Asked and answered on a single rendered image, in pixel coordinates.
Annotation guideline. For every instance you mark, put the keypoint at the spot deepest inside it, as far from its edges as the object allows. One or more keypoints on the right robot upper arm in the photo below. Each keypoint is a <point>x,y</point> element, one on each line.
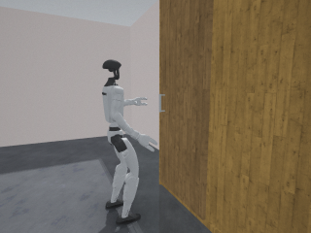
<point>117,94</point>

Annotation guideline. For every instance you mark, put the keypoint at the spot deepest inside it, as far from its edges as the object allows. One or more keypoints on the left robot forearm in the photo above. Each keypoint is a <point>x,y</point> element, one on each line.
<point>128,102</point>

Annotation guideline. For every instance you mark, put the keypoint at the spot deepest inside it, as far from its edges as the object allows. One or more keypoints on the handle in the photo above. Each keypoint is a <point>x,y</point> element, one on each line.
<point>159,103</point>

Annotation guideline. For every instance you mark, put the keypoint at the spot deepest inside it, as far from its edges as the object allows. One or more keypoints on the right robot forearm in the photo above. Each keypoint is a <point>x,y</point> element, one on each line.
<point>121,123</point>

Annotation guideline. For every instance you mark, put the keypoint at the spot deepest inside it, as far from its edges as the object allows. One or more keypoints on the wardrobe door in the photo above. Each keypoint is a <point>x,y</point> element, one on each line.
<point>186,34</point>
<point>259,139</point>

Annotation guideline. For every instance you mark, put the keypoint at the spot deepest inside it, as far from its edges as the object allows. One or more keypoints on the left robot hand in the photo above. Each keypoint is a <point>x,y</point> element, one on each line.
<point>137,101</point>

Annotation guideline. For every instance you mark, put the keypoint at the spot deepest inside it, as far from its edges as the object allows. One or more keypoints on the left robot foot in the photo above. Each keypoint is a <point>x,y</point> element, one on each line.
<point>110,205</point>

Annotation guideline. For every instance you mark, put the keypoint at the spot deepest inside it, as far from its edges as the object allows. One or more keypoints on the robot right shin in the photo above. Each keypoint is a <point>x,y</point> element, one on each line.
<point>129,192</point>

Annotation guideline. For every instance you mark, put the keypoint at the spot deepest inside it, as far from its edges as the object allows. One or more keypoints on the right robot hand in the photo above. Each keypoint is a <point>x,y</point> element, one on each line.
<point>144,141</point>

